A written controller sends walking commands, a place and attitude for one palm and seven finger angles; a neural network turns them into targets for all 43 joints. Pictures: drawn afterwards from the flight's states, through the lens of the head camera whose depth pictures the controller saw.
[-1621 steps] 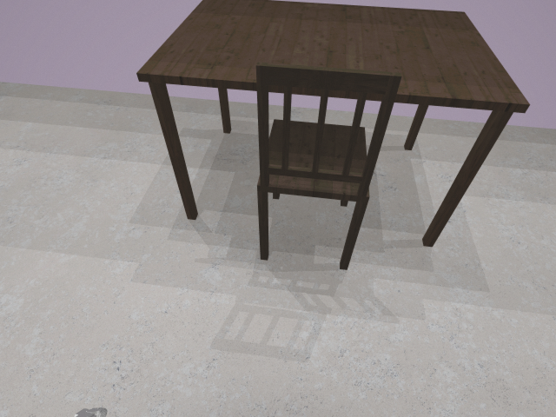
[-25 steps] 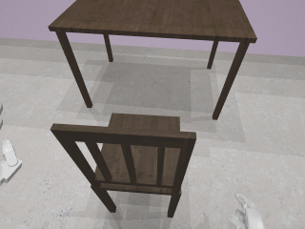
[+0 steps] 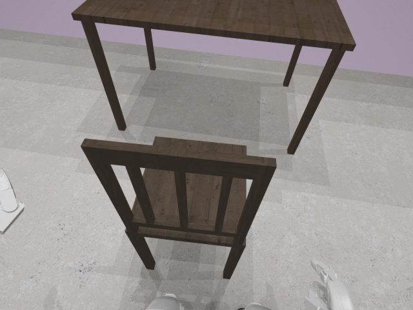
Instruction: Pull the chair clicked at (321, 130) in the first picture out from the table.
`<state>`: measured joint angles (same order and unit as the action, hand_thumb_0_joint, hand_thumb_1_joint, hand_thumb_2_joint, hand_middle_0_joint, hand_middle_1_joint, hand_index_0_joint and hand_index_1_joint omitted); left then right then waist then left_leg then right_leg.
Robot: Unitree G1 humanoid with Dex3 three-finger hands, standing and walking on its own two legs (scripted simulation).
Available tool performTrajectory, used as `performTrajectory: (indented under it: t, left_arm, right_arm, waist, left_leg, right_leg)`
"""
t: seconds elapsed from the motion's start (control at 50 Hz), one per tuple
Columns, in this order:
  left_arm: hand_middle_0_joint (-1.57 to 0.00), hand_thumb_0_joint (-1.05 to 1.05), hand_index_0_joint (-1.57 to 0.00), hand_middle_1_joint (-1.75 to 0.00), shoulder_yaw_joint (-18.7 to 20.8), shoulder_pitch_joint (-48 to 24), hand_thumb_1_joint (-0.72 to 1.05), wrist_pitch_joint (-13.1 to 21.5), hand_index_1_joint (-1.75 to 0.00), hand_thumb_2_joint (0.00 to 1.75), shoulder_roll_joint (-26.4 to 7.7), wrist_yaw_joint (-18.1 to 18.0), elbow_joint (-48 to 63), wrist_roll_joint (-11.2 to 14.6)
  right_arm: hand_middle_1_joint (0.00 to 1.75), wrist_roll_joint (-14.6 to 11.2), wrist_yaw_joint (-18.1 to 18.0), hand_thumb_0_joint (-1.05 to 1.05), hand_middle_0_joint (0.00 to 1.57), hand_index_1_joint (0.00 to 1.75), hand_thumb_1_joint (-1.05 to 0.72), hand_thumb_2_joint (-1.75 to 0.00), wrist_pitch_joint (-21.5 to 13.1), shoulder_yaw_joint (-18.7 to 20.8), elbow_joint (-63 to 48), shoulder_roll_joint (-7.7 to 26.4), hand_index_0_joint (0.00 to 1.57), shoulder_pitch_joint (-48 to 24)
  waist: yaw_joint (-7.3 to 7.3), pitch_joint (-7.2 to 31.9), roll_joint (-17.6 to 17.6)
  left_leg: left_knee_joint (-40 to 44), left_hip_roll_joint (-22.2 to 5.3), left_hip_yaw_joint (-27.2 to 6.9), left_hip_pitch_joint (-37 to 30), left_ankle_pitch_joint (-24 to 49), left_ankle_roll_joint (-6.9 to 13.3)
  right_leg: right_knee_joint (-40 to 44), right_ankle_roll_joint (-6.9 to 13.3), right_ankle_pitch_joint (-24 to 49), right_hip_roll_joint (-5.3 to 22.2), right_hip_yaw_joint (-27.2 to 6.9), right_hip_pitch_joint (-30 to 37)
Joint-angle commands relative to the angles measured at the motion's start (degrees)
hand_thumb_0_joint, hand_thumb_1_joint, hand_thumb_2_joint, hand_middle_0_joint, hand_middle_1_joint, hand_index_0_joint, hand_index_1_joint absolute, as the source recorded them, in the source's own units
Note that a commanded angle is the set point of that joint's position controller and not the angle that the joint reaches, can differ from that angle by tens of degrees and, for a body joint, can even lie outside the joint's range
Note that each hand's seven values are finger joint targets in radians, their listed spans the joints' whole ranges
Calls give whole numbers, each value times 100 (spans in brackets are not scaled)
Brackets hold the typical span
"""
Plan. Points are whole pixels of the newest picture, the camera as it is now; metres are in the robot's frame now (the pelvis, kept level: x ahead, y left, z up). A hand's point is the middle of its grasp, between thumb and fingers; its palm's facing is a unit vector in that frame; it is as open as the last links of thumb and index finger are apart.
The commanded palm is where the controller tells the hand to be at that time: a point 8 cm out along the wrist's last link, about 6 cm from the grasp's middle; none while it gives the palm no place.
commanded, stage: step back with the hand held close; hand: left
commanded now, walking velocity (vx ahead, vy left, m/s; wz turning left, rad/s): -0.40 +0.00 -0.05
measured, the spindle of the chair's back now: (182, 201) +0.36 +0.09 -0.07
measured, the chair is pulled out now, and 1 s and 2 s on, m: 0.62 0.62 0.62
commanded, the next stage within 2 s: stop stepping back and stand still in 0.48 s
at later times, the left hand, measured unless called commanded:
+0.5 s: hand (19, 232) +0.17 +0.24 +0.18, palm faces +0.34 -0.77 -0.54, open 7.4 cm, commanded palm +0.11 +0.28 +0.20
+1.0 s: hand out of the picture +0.08 +0.23 +0.18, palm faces +0.41 -0.81 -0.43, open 7.4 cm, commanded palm +0.03 +0.27 +0.20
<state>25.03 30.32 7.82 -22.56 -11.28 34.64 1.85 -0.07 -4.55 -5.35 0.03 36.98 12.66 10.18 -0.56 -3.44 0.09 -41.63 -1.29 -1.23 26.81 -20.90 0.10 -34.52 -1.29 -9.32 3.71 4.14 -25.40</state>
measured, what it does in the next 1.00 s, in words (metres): walks backwards: right foot, then left foot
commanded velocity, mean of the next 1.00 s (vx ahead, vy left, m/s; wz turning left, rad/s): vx -0.15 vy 0.02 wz -0.02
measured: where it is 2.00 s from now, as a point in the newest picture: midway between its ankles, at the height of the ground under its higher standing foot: outside the picture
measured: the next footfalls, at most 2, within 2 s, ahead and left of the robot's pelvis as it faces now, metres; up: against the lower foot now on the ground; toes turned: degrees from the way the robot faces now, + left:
right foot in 0.24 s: -0.04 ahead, -0.15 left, +0.00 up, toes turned -5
left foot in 0.50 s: -0.06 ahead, +0.09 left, +0.00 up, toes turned -2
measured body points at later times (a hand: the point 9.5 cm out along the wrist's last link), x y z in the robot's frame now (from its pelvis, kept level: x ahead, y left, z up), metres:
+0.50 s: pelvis -0.04 -0.01 +0.01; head +0.00 +0.00 +0.46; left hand +0.15 +0.28 +0.21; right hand +0.12 -0.26 -0.07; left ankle -0.04 +0.11 -0.71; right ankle -0.05 -0.15 -0.72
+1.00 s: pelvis -0.13 -0.02 +0.02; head -0.14 -0.01 +0.47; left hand +0.06 +0.27 +0.20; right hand -0.02 -0.29 -0.07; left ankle -0.10 +0.09 -0.72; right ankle -0.08 -0.15 -0.72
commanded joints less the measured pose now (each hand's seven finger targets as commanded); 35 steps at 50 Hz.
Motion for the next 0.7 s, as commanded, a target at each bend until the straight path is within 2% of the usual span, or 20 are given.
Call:
performTrajectory:
  t: [0.0,0.02,0.04,0.08,0.16,0.24,0.28,0.3,0.32,0.34,0.36,0.4,0.44,0.46,0.48,0.5,0.52,0.54,0.6,0.68]
  left_arm:
    - [-20,0,-20,-30,1018,129,90,442,-30,90,-1267,-107,1326,21]
    - [-20,0,-20,-30,1034,89,90,512,-30,90,-1181,-91,1416,-34]
    - [-20,0,-20,-30,1041,13,90,540,-30,90,-1139,-69,1289,-44]
    - [-20,0,-20,-30,900,95,90,555,-30,90,-1050,-7,1151,38]
    - [-20,0,-20,-30,862,181,90,695,-30,90,-1121,111,1134,107]
    - [-20,0,-20,-30,763,-115,90,832,-30,90,-1133,273,1206,110]
    - [-20,0,-20,-30,790,263,90,772,-30,90,-1189,323,1051,177]
    - [-20,0,-20,-30,826,272,90,775,-30,90,-1310,304,999,202]
    - [-20,0,-20,-30,867,285,90,761,-30,90,-1336,248,868,219]
    - [-20,0,-20,-30,1009,315,90,696,-30,90,-1375,188,763,200]
    - [-20,0,-20,-30,1114,289,90,667,-30,90,-1415,156,742,186]
    - [-20,0,-20,-30,1146,375,90,636,-30,90,-1320,69,578,102]
    - [-20,0,-20,-30,1066,469,90,665,-30,90,-1279,35,749,84]
    - [-20,0,-20,-30,1052,531,90,704,-30,90,-1355,20,900,132]
    - [-20,0,-20,-30,861,561,90,791,-30,90,-1169,90,1139,153]
    - [-20,0,-20,-30,909,673,90,859,-30,90,-1245,149,1279,157]
    - [-20,0,-20,-30,948,860,90,849,-30,90,-1217,168,1198,147]
    - [-20,0,-20,-30,952,739,90,820,-30,90,-1269,189,1440,118]
    - [-20,0,-20,-30,826,770,90,726,-30,90,-1119,155,1644,102]
    - [-20,0,-20,-30,943,702,90,535,-30,90,-1245,148,978,181]
  right_arm:
    - [30,-48,-120,0,20,30,-90,-90,-325,303,-1009,692,20,-494]
    - [30,-58,-140,0,20,30,-90,-90,-406,333,-1090,785,20,-511]
    - [30,-89,-161,0,20,30,-90,-90,-464,381,-1116,752,20,-479]
    - [30,-114,-136,0,20,30,-90,-90,-522,413,-1003,671,20,-341]
    - [30,18,-17,0,20,30,-90,-90,-759,384,-655,701,20,-137]
    - [30,1,39,0,20,30,-90,-90,-821,344,-698,719,20,-271]
    - [30,-108,50,0,20,30,-90,-90,-702,431,-835,641,20,-224]
    - [30,-153,48,0,20,30,-90,-90,-621,430,-886,535,20,-247]
    - [30,-157,41,0,20,30,-90,-90,-519,465,-861,515,20,-384]
    - [30,-93,48,0,20,30,-90,-90,-416,415,-858,360,20,-568]
    - [30,-56,50,0,20,30,-90,-90,-356,327,-840,299,20,-649]
    - [30,-53,-82,0,20,30,-90,-90,-256,192,-897,212,20,-791]
    - [30,-65,-170,0,20,30,-90,-90,-186,247,-900,313,20,-604]
    - [30,-113,-198,0,20,30,-90,-90,-190,355,-910,428,20,-669]
    - [30,-117,-135,0,20,30,-90,-90,-272,398,-987,480,20,-549]
    - [30,-126,-28,0,20,30,-90,-90,-353,538,-984,617,20,-413]
    - [30,9,11,0,20,30,-90,-90,-450,508,-889,436,20,-399]
    - [30,128,44,0,20,30,-90,-90,-505,452,-815,469,20,-383]
    - [30,-71,169,0,20,30,-90,-90,-542,528,-854,598,20,-207]
    - [30,-188,76,0,20,30,-90,-90,-465,354,-939,622,20,-154]
  waist:
    - [35,914,-937]
    - [67,808,-1775]
    - [93,662,-1868]
    - [56,627,-1299]
    - [-8,1003,-1538]
    - [-87,1321,-1116]
    - [-24,1426,74]
    - [48,1366,819]
    - [44,1160,1080]
    - [33,1012,975]
    - [96,1009,699]
    - [120,938,882]
    - [165,1180,732]
    - [152,1264,250]
    - [41,1533,-593]
    - [4,1683,-1044]
    - [3,1630,-1660]
    - [32,1504,-1912]
    - [31,1481,-1535]
    - [114,917,-988]
  left_leg:
    - [2044,-1039,-1187,113,-877,369]
    - [2827,-1560,-1660,1257,-1813,592]
    - [3143,-1823,-1823,1905,-2099,742]
    - [2417,-1621,-1479,768,-187,728]
    - [1898,-1531,-1353,-1075,2521,705]
    - [1219,-1238,-858,-1451,2631,332]
    - [298,-591,-198,-1523,1618,6]
    - [-555,-94,116,-1338,599,-181]
    - [-1493,78,-72,-884,-183,-225]
    - [-1907,67,-337,-397,-550,-226]
    - [-1586,-3,-440,-135,-651,-202]
    - [-133,-67,-261,-79,-539,-174]
    - [1742,-73,72,-674,1001,-106]
    - [2211,-463,-101,-1253,3054,35]
    - [2217,-1163,-580,-2017,5071,262]
    - [1967,-1709,-854,-2681,6370,510]
    - [1767,-1917,-1231,-2606,6753,764]
    - [1843,-1965,-1202,-2096,6286,815]
    - [1536,-1573,-730,-2324,5284,552]
    - [1614,-1043,-481,-884,972,263]
  right_leg:
    - [129,206,-1539,201,-488,540]
    - [-981,57,-1443,-243,-234,1447]
    - [-1756,20,-1362,-392,-289,1895]
    - [-1358,82,-1555,-291,-409,1064]
    - [233,78,-1189,-299,-322,776]
    - [1386,157,61,-270,-166,1294]
    - [1500,487,1057,326,-715,874]
    - [1660,863,1410,1112,-1520,439]
    - [1799,1258,1548,1718,-1952,216]
    - [1678,1408,1950,1816,-1874,413]
    - [1457,1401,2571,1781,-1733,780]
    - [901,952,3555,1247,-1093,1511]
    - [184,551,3984,868,-746,1944]
    - [-244,271,3450,538,-521,1783]
    - [-616,98,1291,119,-332,1112]
    - [-1012,146,-936,-109,-445,395]
    - [-1259,72,-1941,-211,-473,33]
    - [-1392,33,-2062,-190,-578,246]
    - [-222,129,-1048,-147,-282,549]
    - [1409,34,-188,-32,-69,1837]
